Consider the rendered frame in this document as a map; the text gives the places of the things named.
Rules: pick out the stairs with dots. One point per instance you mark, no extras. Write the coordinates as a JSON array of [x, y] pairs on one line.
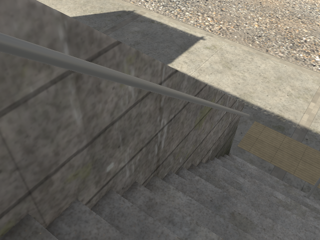
[[223, 199]]

